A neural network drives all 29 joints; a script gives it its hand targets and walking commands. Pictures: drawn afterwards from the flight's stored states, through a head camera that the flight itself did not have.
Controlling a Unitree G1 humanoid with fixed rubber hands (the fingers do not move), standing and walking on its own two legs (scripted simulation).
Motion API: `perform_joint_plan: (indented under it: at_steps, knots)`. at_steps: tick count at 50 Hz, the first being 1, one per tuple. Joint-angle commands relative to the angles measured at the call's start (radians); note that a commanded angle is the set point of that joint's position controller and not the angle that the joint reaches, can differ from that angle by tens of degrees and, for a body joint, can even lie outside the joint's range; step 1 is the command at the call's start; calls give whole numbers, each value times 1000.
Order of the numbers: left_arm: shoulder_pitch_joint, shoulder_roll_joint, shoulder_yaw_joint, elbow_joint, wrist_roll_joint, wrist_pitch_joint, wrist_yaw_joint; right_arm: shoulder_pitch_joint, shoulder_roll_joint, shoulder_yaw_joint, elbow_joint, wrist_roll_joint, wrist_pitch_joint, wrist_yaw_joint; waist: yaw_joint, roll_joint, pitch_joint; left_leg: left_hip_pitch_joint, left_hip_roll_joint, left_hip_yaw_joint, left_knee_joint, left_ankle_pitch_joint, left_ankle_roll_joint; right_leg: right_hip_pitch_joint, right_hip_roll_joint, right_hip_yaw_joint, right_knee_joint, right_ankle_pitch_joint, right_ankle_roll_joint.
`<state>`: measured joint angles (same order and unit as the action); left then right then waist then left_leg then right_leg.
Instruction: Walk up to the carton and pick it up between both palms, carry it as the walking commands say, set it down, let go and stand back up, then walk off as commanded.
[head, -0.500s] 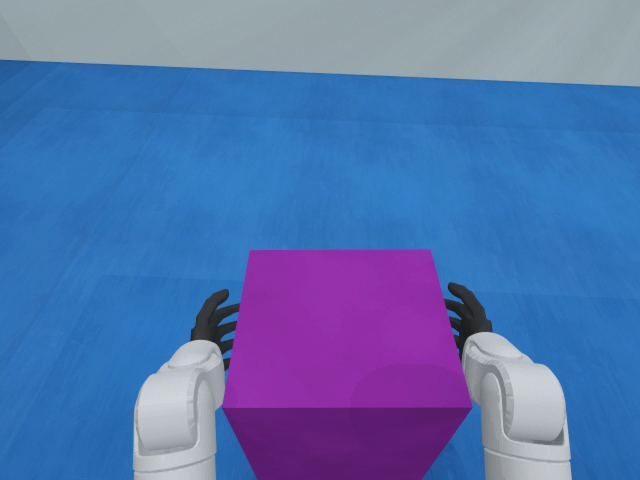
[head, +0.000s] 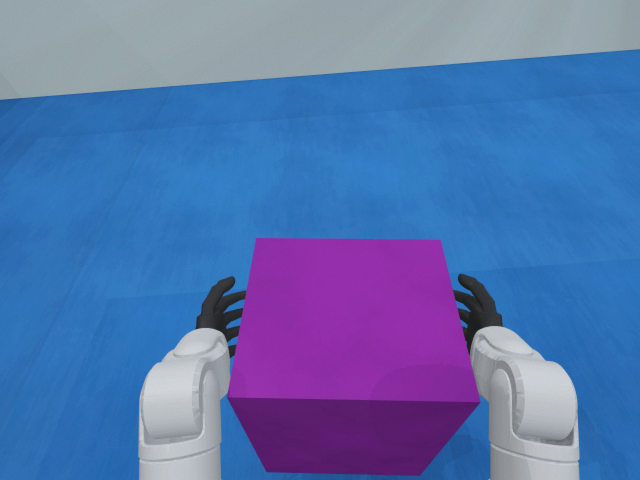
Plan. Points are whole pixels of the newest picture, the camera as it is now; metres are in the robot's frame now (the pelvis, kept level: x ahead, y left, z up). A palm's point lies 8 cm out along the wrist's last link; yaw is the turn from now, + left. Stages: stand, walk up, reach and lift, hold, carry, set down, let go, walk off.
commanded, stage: carry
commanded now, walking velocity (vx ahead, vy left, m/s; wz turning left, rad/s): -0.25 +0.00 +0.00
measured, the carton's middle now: (345, 367) +0.27 -0.01 +0.01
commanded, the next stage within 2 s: none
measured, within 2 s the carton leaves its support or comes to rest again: neither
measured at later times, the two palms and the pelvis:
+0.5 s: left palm out of the picture +0.07 +0.17 +0.08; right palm out of the picture +0.07 -0.13 +0.08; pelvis -0.20 +0.02 -0.01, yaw -1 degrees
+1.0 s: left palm out of the picture -0.14 +0.23 +0.07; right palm out of the picture -0.12 -0.07 +0.08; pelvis -0.39 +0.06 +0.00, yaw +1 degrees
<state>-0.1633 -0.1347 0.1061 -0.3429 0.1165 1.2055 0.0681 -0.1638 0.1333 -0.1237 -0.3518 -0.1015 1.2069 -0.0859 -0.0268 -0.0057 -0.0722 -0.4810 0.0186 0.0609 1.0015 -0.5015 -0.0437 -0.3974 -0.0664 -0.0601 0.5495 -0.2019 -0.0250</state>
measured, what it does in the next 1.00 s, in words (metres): walks backwards: left foot, then right foot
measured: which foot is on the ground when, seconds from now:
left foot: up 0.00-0.10, down 0.12-0.48, up 0.50-0.84, down 0.86-1.00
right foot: down 0.00-0.12, up 0.14-0.46, down 0.48-0.86, up 0.88-1.00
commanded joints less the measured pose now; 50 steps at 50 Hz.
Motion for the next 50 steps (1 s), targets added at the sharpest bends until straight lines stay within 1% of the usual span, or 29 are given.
perform_joint_plan:
  at_steps: [1, 3, 5, 6, 7, 8, 9, 10, 12, 14, 18, 20, 22, 24, 25, 26, 27, 28, 31, 37, 40, 41, 42, 43, 44, 45, 46, 47, 50]
  knots:
    - [-376, -835, -648, -25, -350, 7, -253, -437, 876, 744, -21, 397, 11, 257, 52, -221, -253, 17, -17, 30, -197, -16, 8, 244, -227, 217, -148, 345, -118]
    - [-375, -840, -656, -16, -351, 8, -254, -421, 878, 735, -8, 390, 10, 257, 48, -218, -268, 93, -27, 51, -384, 59, 26, 244, -218, 212, -135, 345, -109]
    - [-373, -853, -666, -18, -356, 5, -253, -410, 887, 728, -3, 384, 6, 259, 42, -152, -284, 262, 17, 21, -614, 216, 43, 155, -178, 173, -82, 324, -37]
    - [-393, -858, -680, -23, -366, 0, -252, -421, 885, 722, -8, 383, 3, 261, 45, -49, -285, 356, 117, -94, -654, 244, 49, 38, -138, 136, -6, 195, 14]
    - [-407, -872, -694, -48, -373, 4, -256, -392, 880, 714, 16, 371, -4, 262, 35, 195, -238, 356, 354, -302, -647, 569, 135, -148, -6, -8, 84, -77, 88]
    - [-469, -880, -717, -62, -395, -2, -259, -400, 897, 701, 10, 370, -13, 264, 14, 273, -209, 243, 439, -324, -654, 767, 233, -150, 33, -24, 352, -383, 85]
    - [-494, -899, -724, -56, -413, -10, -263, -411, 905, 686, -15, 369, -18, 264, 13, 220, -194, 195, 413, -292, -656, 808, 263, -151, 54, 33, 542, -404, 76]
    - [-523, -912, -741, -79, -432, -21, -265, -423, 913, 689, -43, 370, -24, 265, 21, 158, -182, 153, 361, -209, -646, 724, 242, -137, 44, 55, 629, -350, 72]
    - [-537, -911, -761, -98, -444, -30, -258, -412, 908, 683, -45, 359, -31, 263, 34, 167, -182, 186, 271, -120, -615, 623, 198, -164, 46, 37, 686, -249, 81]
    - [-526, -882, -764, -109, -447, -27, -247, -388, 890, 674, -48, 358, -34, 257, 35, 168, -226, 299, 241, -119, -588, 665, 191, -176, 51, 5, 579, -263, 96]
    - [-450, -853, -764, -114, -443, -3, -233, -340, 854, 669, -69, 349, -18, 244, 22, 218, -301, 409, 281, -219, -615, 660, 206, -68, 77, -18, 292, -344, 81]
    - [-419, -842, -745, -90, -433, 7, -238, -309, 839, 665, -51, 335, -6, 245, 15, 236, -308, 432, 291, -243, -625, 666, 214, -16, 89, -32, 140, -317, 69]
    - [-402, -844, -730, -60, -422, 8, -245, -313, 831, 671, -38, 331, -1, 249, 20, 201, -311, 395, 269, -217, -609, 646, 171, 96, 89, -49, -101, -164, 64]
    - [-403, -845, -708, -40, -414, 7, -252, -338, 841, 686, -26, 339, -3, 254, 21, 73, -289, 194, 205, -166, -539, 512, 77, 286, -38, 85, -238, -89, 58]
    - [-402, -843, -704, -38, -401, -4, -258, -385, 851, 716, -66, 356, -4, 259, 41, -196, -223, -2, 81, -21, -423, 256, 14, 279, -268, 309, -225, 93, -32]
    - [-409, -865, -688, -50, -396, -8, -266, -431, 880, 738, -89, 364, -4, 261, 51, -277, -161, -85, 39, 45, -196, -39, 6, 191, -385, 355, -249, 331, -126]
    - [-421, -885, -681, -49, -398, -7, -267, -461, 900, 746, -73, 370, -6, 266, 55, -179, -150, -90, 12, -40, 27, -74, 15, 164, -362, 310, -218, 431, -166]
    - [-432, -883, -674, -56, -393, -10, -266, -473, 909, 751, -65, 383, -10, 271, 53, -95, -156, -83, 3, -87, 138, -28, 17, 146, -305, 230, -195, 396, -147]
    - [-422, -865, -653, -73, -371, -11, -255, -514, 893, 776, -88, 428, -8, 269, 42, -146, -170, -133, -4, -70, 245, 51, -2, 185, -216, 127, -148, 321, -105]
    - [-388, -829, -642, -27, -351, 7, -250, -456, 867, 745, -33, 402, 14, 256, 48, -206, -240, -9, -13, 13, -120, -39, -6, 249, -226, 214, -149, 326, -121]
    - [-384, -834, -649, -10, -351, 10, -253, -431, 870, 729, -9, 390, 13, 257, 49, -223, -259, 99, -30, 40, -371, 35, 20, 246, -220, 220, -150, 309, -110]
    - [-382, -840, -654, -11, -354, 9, -253, -421, 876, 726, -6, 387, 12, 258, 43, -207, -267, 172, -30, 51, -521, 127, 32, 223, -206, 201, -137, 313, -81]
    - [-385, -849, -663, -17, -359, 6, -253, -419, 881, 724, -5, 385, 9, 258, 43, -168, -273, 265, 3, 23, -618, 195, 42, 164, -184, 183, -118, 290, -36]
    - [-408, -855, -679, -25, -369, 2, -252, -431, 882, 721, -11, 384, 6, 260, 46, -76, -280, 359, 90, -79, -660, 217, 50, 62, -151, 152, -47, 192, 12]
    - [-411, -871, -691, -41, -375, 6, -257, -401, 877, 712, 14, 372, 0, 262, 37, 172, -246, 370, 327, -314, -668, 447, 129, -124, -18, 8, 49, -43, 93]
    - [-483, -880, -718, -71, -400, 0, -261, -409, 896, 703, 8, 373, -11, 264, 15, 275, -194, 235, 440, -345, -684, 657, 230, -144, 29, -29, 307, -373, 92]
    - [-510, -899, -728, -60, -420, -7, -264, -421, 903, 687, -21, 372, -16, 264, 13, 221, -175, 185, 423, -316, -680, 737, 264, -143, 47, 31, 517, -403, 81]
    - [-532, -909, -742, -78, -437, -18, -266, -428, 908, 689, -48, 370, -21, 264, 20, 156, -164, 147, 371, -230, -664, 693, 244, -129, 40, 58, 616, -355, 74]
    - [-543, -889, -766, -113, -450, -27, -252, -396, 896, 675, -47, 356, -31, 258, 36, 164, -195, 256, 247, -117, -604, 661, 190, -175, 46, 27, 647, -254, 92]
